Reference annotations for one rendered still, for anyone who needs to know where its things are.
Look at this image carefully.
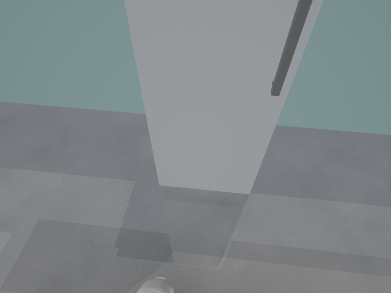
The robot left thigh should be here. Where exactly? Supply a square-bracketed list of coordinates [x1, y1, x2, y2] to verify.
[137, 279, 174, 293]

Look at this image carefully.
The handle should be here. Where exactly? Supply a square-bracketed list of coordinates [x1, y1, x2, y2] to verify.
[271, 0, 313, 96]

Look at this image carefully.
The fridge door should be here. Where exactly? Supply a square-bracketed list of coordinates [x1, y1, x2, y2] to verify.
[126, 0, 321, 193]

